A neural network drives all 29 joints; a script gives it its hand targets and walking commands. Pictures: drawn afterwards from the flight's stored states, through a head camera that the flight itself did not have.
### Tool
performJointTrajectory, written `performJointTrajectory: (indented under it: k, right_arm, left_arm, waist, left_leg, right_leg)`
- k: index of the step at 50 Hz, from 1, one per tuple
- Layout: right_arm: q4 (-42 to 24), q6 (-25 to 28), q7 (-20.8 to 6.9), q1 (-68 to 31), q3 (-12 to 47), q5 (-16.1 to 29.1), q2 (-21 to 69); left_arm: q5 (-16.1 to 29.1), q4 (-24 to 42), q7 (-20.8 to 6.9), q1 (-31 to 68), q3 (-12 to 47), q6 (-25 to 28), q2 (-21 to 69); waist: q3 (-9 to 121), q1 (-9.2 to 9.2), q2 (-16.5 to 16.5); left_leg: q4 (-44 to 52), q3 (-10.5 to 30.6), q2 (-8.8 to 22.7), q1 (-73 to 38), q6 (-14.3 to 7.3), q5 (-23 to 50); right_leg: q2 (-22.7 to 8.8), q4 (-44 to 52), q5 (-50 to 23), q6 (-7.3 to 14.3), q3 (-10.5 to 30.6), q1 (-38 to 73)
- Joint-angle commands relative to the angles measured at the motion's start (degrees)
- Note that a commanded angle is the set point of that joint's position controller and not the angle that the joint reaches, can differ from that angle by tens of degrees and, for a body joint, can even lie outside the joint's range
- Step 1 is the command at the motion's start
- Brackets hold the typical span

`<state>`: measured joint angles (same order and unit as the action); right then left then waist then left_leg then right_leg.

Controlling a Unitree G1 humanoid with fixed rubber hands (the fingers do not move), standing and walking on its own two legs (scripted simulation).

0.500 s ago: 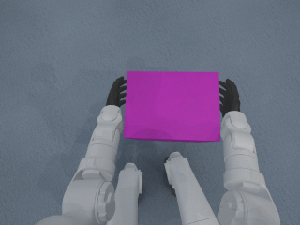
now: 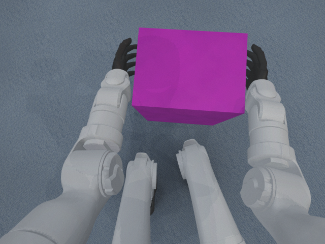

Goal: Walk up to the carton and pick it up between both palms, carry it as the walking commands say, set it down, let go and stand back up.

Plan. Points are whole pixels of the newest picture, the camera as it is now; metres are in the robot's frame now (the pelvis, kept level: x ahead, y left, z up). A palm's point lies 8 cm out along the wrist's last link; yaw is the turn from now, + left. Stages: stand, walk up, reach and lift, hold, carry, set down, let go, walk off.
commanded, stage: set down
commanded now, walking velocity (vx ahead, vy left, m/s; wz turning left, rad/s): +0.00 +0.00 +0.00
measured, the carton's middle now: (184, 88) +0.45 -0.10 -0.16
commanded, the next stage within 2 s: none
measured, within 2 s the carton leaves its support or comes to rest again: neither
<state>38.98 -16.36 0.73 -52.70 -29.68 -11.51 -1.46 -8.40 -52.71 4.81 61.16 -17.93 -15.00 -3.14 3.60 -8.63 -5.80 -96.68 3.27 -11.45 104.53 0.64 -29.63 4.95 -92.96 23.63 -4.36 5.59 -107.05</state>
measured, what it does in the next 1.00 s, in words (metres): lowers itself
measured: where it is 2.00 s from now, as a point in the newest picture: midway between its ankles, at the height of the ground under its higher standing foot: (173, 190)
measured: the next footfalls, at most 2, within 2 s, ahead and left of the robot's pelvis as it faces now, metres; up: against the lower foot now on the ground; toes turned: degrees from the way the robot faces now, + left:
none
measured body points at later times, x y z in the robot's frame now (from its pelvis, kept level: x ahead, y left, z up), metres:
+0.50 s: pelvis +0.00 -0.02 -0.06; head +0.32 -0.06 +0.26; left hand +0.53 +0.03 -0.19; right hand +0.46 -0.28 -0.19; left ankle +0.10 +0.10 -0.49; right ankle +0.14 -0.14 -0.49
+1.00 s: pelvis -0.01 -0.01 -0.12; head +0.33 -0.05 +0.17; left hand +0.55 +0.03 -0.27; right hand +0.47 -0.28 -0.27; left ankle +0.10 +0.10 -0.49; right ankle +0.13 -0.14 -0.49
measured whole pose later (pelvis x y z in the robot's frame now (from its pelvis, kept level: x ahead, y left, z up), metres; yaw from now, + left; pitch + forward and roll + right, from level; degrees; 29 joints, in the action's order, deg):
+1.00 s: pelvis -0.01 -0.01 -0.12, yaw +2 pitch +40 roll +1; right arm 44.6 -14.4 3.3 -68.4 -28.2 -5.8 -7.8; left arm -2.7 -58.9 7.6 78.8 -12.6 -13.6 -10.1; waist -10.9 -9.5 -4.0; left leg -118.5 1.6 -13.0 126.2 3.6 -32.4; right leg 5.2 -115.2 25.3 -3.6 3.7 -129.4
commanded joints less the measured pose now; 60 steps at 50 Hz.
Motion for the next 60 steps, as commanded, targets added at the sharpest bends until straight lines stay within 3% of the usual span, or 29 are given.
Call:
performJointTrajectory:
  k: [1, 2, 4, 8, 11, 12, 13, 14, 15, 16, 18, 19, 25, 26, 27, 28, 33, 34, 35, 38, 42, 45, 47, 48, 50, 52, 54, 56, 60]
  right_arm:
    - [-0.4, 1.9, -14.1, -35.9, 24.3, 5.6, 45.2]
    - [-0.2, 2.1, -14.1, -34.5, 23.7, 5.5, 43.4]
    - [0.7, 2.3, -14.5, -35.1, 22.7, 5.7, 43.6]
    - [0.1, 3.1, -15.0, -35.2, 22.2, 6.6, 42.7]
    - [-2.1, 3.0, -14.6, -37.9, 25.3, 8.5, 43.9]
    - [-0.3, 2.9, -14.2, -36.1, 25.2, 7.7, 43.6]
    - [-0.6, 3.0, -14.1, -37.3, 26.8, 9.1, 45.0]
    - [0.7, 2.8, -13.7, -36.3, 26.4, 8.9, 45.2]
    - [2.1, 2.7, -13.5, -36.7, 27.0, 9.2, 45.6]
    - [0.1, 2.7, -13.0, -36.6, 27.4, 8.9, 45.5]
    - [1.0, 2.5, -12.2, -35.4, 27.9, 8.4, 46.1]
    - [-0.8, 2.7, -12.1, -37.3, 28.7, 9.5, 45.6]
    - [-4.4, 3.1, -10.0, -37.9, 30.5, 10.3, 45.8]
    - [-6.2, 3.2, -9.5, -39.4, 32.2, 11.3, 46.1]
    - [-5.8, 3.4, -9.3, -39.8, 32.3, 11.2, 45.0]
    - [-6.4, 3.4, -8.9, -40.7, 32.9, 11.8, 45.2]
    - [-6.6, 3.6, -9.2, -47.3, 33.4, 13.1, 42.4]
    - [-7.4, 3.8, -9.1, -49.2, 34.0, 13.3, 42.4]
    - [-4.5, 3.4, -9.4, -48.5, 32.8, 12.9, 42.1]
    - [-2.4, 3.1, -10.1, -51.0, 32.1, 13.1, 42.0]
    - [1.1, 3.0, -10.8, -51.5, 29.1, 12.0, 40.4]
    - [2.3, 2.9, -11.7, -49.8, 27.0, 11.0, 39.5]
    - [1.2, 3.0, -12.0, -51.6, 26.5, 11.4, 38.6]
    - [0.3, 3.1, -12.0, -51.8, 26.5, 11.6, 38.8]
    - [-5.1, 4.0, -12.3, -54.4, 27.0, 14.1, 37.9]
    - [-5.2, 4.2, -12.0, -54.0, 27.6, 15.4, 36.7]
    - [-6.3, 4.3, -11.9, -53.4, 28.5, 16.1, 35.8]
    - [-0.2, 3.4, -12.0, -51.6, 28.5, 15.3, 35.9]
    - [-6.1, 3.0, -12.4, -53.6, 31.2, 17.9, 36.9]
  left_arm:
    - [4.3, 0.7, -7.1, 30.8, 19.1, 2.9, 58.2]
    - [5.1, 2.4, -6.9, 32.5, 20.8, 3.1, 59.6]
    - [4.2, 1.8, -6.5, 31.9, 19.0, 3.7, 57.5]
    - [4.5, 5.5, -5.7, 34.0, 21.3, 5.2, 56.0]
    - [4.6, 7.1, -5.2, 35.6, 21.2, 5.9, 53.1]
    - [4.7, 7.1, -5.3, 35.0, 21.3, 6.1, 53.1]
    - [5.2, 8.0, -5.4, 35.9, 22.3, 6.1, 51.9]
    - [4.6, 5.9, -5.5, 34.7, 21.8, 5.7, 52.9]
    - [5.1, 6.9, -5.7, 36.3, 22.3, 5.8, 51.3]
    - [4.6, 7.0, -6.0, 34.8, 22.2, 5.5, 52.7]
    - [6.8, 8.7, -6.6, 38.5, 24.3, 5.8, 52.7]
    - [7.0, 9.2, -6.7, 39.1, 24.4, 6.1, 51.0]
    - [11.1, 11.6, -8.3, 40.3, 27.7, 6.0, 53.3]
    - [12.1, 13.6, -8.6, 42.3, 29.0, 6.2, 52.2]
    - [11.3, 9.8, -8.7, 39.2, 27.8, 5.7, 53.6]
    - [11.8, 10.6, -8.7, 39.5, 27.7, 6.0, 52.9]
    - [9.0, 5.8, -7.9, 41.8, 24.3, 5.0, 49.2]
    - [9.9, 7.4, -7.9, 43.3, 24.3, 5.3, 49.1]
    - [9.7, 7.0, -7.8, 45.7, 23.6, 5.3, 48.5]
    - [9.0, 3.1, -7.7, 46.9, 21.4, 4.8, 47.1]
    - [9.0, -1.1, -7.9, 47.2, 20.3, 4.1, 48.6]
    - [10.7, 0.4, -7.8, 50.6, 21.6, 4.2, 50.3]
    - [11.7, 1.7, -7.7, 51.6, 23.0, 4.0, 50.8]
    - [12.1, 2.9, -7.8, 50.4, 24.7, 4.1, 52.5]
    - [14.0, 7.4, -7.0, 53.3, 27.5, 4.7, 51.8]
    - [15.5, 8.1, -6.5, 51.3, 30.0, 4.4, 54.1]
    - [15.5, 10.7, -5.8, 50.5, 32.1, 4.1, 54.1]
    - [14.6, 8.3, -5.8, 49.8, 30.9, 3.7, 53.2]
    - [15.2, 15.1, -5.6, 51.0, 34.2, 3.1, 51.5]
  waist:
    - [56.3, -5.38, -2.4]
    - [56.1, -8.32, -2.5]
    - [56.2, -6.33, -3.6]
    - [60.1, -6.38, -5.1]
    - [63.0, -3.59, -2.5]
    - [62.4, -4.95, -0.3]
    - [63.6, -3.12, 0.5]
    - [61.9, -3.61, -1.3]
    - [60.6, -3.38, 1.0]
    - [62.1, -2.95, 0.0]
    - [66.0, -5.48, 2.0]
    - [65.3, -3.71, 0.9]
    - [68.8, -7.29, 2.6]
    - [72.7, -6.71, 4.9]
    - [68.9, -5.79, 2.8]
    - [69.6, -6.42, 5.0]
    - [64.4, -2.68, 2.5]
    - [65.3, -3.03, 6.3]
    - [62.7, -3.19, 3.6]
    - [60.7, -2.33, 3.7]
    - [57.4, -4.52, 2.0]
    - [59.6, -7.88, 1.6]
    - [61.1, -7.99, -1.2]
    - [63.2, -9.87, -0.5]
    - [66.8, -8.87, -3.8]
    - [70.8, -10.25, -5.5]
    - [75.1, -11.05, -5.5]
    - [71.8, -10.15, -4.9]
    - [80.7, -9.23, -3.3]
  left_leg:
    - [11.8, -1.4, -0.8, -23.3, 0.9, 3.8]
    - [11.6, -0.3, -0.2, -24.1, 1.0, 3.7]
    - [9.8, -1.4, -0.7, -22.4, 1.0, 5.9]
    - [7.8, -1.3, -0.2, -22.9, 1.3, 9.8]
    - [4.9, -2.7, -0.4, -18.9, 0.8, 10.6]
    - [4.7, -2.5, -0.8, -16.1, 0.8, 10.3]
    - [4.3, -3.1, -0.8, -15.8, 0.4, 9.8]
    - [4.0, -3.8, -0.9, -14.2, 0.5, 7.4]
    - [3.5, -3.8, -1.1, -11.8, 0.3, 6.8]
    - [2.1, -5.2, -1.2, -10.1, 0.5, 6.9]
    - [0.9, -5.1, -1.4, -8.5, 0.7, 6.6]
    - [-0.1, -5.2, -0.9, -7.2, 0.7, 6.7]
    - [-4.1, -6.1, -1.5, -1.6, 0.1, 6.9]
    - [-4.9, -5.9, -1.3, -1.6, 0.0, 7.6]
    - [-5.0, -6.5, -1.5, 0.7, 0.0, 7.6]
    - [-5.7, -6.3, -1.8, 1.4, -0.3, 7.2]
    - [-7.2, -6.3, -1.0, 1.2, -0.5, 3.5]
    - [-7.9, -5.8, -1.2, 2.4, -0.9, 3.8]
    - [-8.1, -6.3, -1.1, 3.5, -0.7, 2.4]
    - [-8.6, -6.4, -1.0, 2.8, -0.7, 0.4]
    - [-9.7, -5.9, -0.5, 2.2, -0.6, -0.6]
    - [-10.5, -5.4, -0.5, 0.1, -0.3, 0.5]
    - [-10.8, -5.8, -0.5, -2.0, -0.1, 1.3]
    - [-11.5, -5.2, -0.6, -2.6, -0.2, 3.3]
    - [-12.5, -5.0, -0.2, -6.0, 0.2, 8.2]
    - [-13.3, -5.3, -0.6, -8.6, 0.2, 10.1]
    - [-13.9, -4.8, -0.1, -11.7, 0.6, 11.3]
    - [-13.7, -4.8, -0.1, -11.5, 0.4, 8.6]
    - [-15.1, -4.3, 0.8, -16.8, 0.6, 12.4]
  right_leg:
    - [1.4, 5.1, -9.7, 2.6, -10.9, 25.8]
    - [1.4, 4.7, -9.8, 2.9, -11.2, 24.5]
    - [1.2, 3.9, -11.7, 3.0, -10.5, 24.4]
    - [1.4, 1.7, -15.6, 2.8, -10.7, 22.5]
    - [1.4, 0.0, -17.5, 2.1, -9.8, 26.5]
    - [1.7, -0.1, -18.0, 1.6, -10.2, 27.3]
    - [1.5, -0.8, -17.8, 1.4, -10.1, 27.8]
    - [1.4, -0.7, -16.0, 1.6, -9.7, 27.4]
    - [1.5, -1.1, -15.6, 1.2, -9.7, 27.3]
    - [1.5, -0.8, -17.1, 1.6, -8.6, 30.9]
    - [1.9, -1.9, -18.4, 1.1, -9.2, 34.5]
    - [1.4, -2.6, -18.5, 1.0, -8.1, 32.8]
    - [1.2, -5.0, -21.6, 1.0, -7.0, 37.8]
    - [1.3, -5.9, -23.4, 0.7, -6.9, 40.8]
    - [1.0, -5.8, -23.7, 0.8, -6.6, 39.6]
    - [1.2, -6.1, -23.4, 0.5, -6.7, 39.9]
    - [0.9, -8.2, -16.2, 0.7, -6.8, 32.0]
    - [0.7, -9.0, -16.6, 0.5, -7.2, 33.1]
    - [0.5, -9.7, -15.1, 0.8, -7.2, 30.8]
    - [0.1, -10.2, -11.3, 0.4, -8.0, 27.7]
    - [-0.3, -11.8, -8.4, 1.0, -8.8, 21.6]
    - [-0.2, -13.7, -10.3, 1.6, -10.7, 19.1]
    - [-0.3, -14.0, -10.4, 2.0, -10.6, 18.0]
    - [-0.1, -14.7, -13.0, 2.1, -11.1, 19.4]
    - [-0.6, -16.7, -18.5, 2.5, -10.8, 18.0]
    - [-0.5, -17.0, -19.3, 2.6, -11.1, 19.4]
    - [-0.7, -18.0, -21.0, 2.7, -11.4, 21.4]
    - [-0.8, -17.7, -16.7, 2.5, -11.6, 18.0]
    - [-0.9, -19.5, -20.9, 2.4, -11.6, 23.5]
